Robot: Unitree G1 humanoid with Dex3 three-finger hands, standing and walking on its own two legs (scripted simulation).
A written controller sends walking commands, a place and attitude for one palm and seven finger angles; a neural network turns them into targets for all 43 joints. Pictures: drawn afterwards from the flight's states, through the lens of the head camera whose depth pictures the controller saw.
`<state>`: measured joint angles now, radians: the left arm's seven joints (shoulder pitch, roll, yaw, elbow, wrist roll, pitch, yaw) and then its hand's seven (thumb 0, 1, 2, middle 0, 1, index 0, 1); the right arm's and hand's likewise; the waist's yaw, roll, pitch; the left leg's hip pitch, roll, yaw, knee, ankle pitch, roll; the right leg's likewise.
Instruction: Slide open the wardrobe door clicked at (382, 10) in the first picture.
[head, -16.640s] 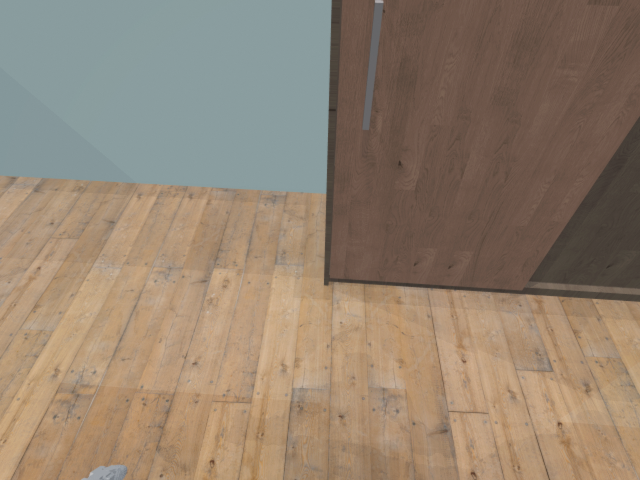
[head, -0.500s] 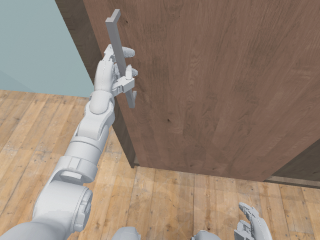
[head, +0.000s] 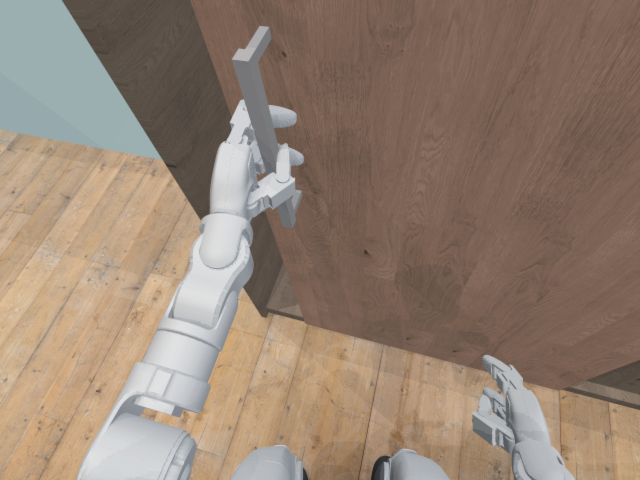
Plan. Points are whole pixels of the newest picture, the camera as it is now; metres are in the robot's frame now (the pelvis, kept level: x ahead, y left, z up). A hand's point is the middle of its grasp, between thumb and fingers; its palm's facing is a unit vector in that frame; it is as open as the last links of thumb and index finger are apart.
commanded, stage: step sideways, sliding the door along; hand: left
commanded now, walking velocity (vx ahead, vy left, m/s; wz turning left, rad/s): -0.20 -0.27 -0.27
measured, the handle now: (277, 148) +0.47 +0.11 +0.11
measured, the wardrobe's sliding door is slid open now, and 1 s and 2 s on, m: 0.14 0.50 0.56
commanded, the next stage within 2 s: stop walking and hold the door there in 1.76 s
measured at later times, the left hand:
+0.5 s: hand (454, 220) +0.37 -0.10 +0.12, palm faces -0.22 -0.96 -0.16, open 6.1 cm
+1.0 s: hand (637, 254) +0.34 -0.26 +0.12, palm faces -0.28 -0.94 -0.19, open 6.1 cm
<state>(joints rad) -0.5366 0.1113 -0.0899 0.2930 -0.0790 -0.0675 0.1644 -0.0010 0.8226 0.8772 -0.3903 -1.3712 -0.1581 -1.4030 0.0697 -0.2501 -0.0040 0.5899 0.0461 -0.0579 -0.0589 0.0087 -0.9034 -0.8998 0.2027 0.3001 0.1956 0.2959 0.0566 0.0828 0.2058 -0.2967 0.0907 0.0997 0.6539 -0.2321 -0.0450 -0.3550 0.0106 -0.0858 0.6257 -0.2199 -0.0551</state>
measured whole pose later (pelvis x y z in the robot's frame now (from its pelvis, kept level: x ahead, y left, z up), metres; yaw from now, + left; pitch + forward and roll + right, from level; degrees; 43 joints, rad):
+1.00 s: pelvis -0.08 -0.24 -0.01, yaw -14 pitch -2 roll +1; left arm -0.56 0.18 -0.04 0.43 -0.07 -0.08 0.06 -0.01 0.75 0.80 -0.36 -1.30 -0.23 -1.36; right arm 0.19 -0.25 -0.04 0.66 0.01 0.01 -0.06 0.01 -0.90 -0.90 0.20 0.30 0.19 0.30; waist 0.01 0.04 0.15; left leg -0.17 0.15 0.09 0.55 -0.32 -0.10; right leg -0.49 0.07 0.03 0.86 -0.37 0.02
